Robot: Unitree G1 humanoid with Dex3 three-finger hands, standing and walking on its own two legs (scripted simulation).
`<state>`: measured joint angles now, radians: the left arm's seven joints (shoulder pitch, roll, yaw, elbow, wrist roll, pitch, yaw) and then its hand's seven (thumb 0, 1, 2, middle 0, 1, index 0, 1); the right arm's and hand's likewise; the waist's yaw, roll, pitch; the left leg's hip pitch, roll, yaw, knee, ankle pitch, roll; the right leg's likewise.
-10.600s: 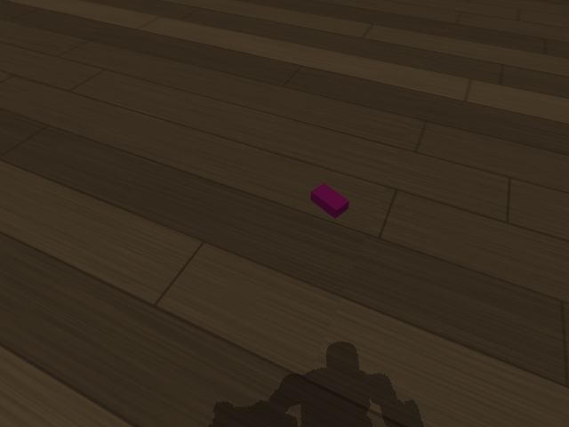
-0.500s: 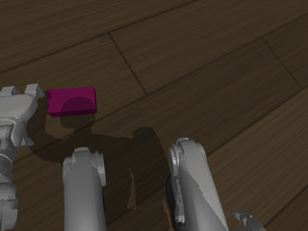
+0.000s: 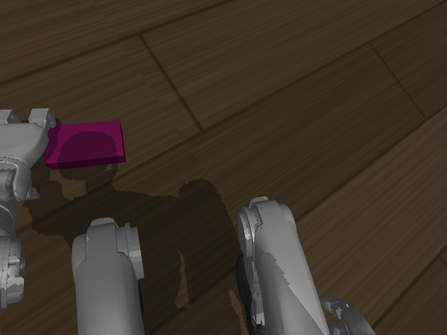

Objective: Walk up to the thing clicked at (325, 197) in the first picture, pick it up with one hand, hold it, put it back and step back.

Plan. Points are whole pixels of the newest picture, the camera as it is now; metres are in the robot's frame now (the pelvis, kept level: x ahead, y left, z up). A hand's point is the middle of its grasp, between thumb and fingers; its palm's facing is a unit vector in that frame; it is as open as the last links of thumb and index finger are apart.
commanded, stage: rise first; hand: left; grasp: from above
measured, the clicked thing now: (86, 145) +0.52 +0.24 -0.31
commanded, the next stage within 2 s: approach in 1.94 s
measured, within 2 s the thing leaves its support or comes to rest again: neither
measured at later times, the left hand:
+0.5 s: hand (38, 159) +0.45 +0.29 -0.18, palm faces -0.47 -0.05 -0.88, open 14.1 cm
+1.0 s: hand (46, 152) +0.46 +0.28 -0.20, palm faces -0.46 -0.05 -0.89, open 14.1 cm
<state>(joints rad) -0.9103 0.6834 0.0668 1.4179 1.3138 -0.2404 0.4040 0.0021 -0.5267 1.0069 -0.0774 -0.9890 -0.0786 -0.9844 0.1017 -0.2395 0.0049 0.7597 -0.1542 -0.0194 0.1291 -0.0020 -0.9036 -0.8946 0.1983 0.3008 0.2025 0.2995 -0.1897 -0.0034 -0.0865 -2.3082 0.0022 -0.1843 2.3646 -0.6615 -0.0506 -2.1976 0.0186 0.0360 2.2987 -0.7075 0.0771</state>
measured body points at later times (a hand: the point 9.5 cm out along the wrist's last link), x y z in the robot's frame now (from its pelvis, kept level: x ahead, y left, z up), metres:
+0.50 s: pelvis +0.00 +0.00 -0.01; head +0.24 +0.07 +0.37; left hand +0.47 +0.29 -0.13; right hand +0.06 -0.27 -0.11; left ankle +0.08 +0.14 -0.31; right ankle +0.10 -0.16 -0.31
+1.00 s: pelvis +0.00 +0.00 -0.02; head +0.25 +0.07 +0.35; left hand +0.48 +0.28 -0.14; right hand +0.05 -0.27 -0.12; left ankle +0.08 +0.14 -0.31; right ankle +0.10 -0.16 -0.31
